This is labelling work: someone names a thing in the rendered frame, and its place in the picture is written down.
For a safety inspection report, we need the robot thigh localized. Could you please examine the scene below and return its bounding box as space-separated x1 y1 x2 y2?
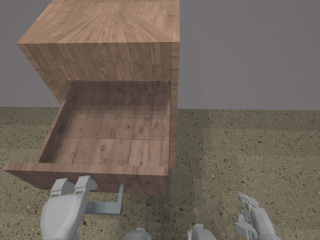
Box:
186 227 217 240
121 230 152 240

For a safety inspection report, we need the drawer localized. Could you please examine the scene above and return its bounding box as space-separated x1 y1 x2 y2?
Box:
2 80 171 195

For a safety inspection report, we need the handle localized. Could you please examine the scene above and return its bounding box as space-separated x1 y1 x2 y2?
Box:
85 184 125 216

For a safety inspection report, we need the right robot hand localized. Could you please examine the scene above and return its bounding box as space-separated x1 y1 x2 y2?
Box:
235 193 276 240

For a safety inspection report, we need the left robot thigh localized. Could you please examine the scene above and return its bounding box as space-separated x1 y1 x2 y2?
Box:
121 230 152 240

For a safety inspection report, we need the left robot hand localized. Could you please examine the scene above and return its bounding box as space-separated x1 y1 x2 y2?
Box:
40 175 98 240

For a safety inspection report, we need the right robot thigh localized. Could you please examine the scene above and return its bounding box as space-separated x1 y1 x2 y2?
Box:
186 227 217 240

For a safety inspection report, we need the cabinet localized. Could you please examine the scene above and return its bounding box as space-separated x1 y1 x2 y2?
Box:
16 0 180 169

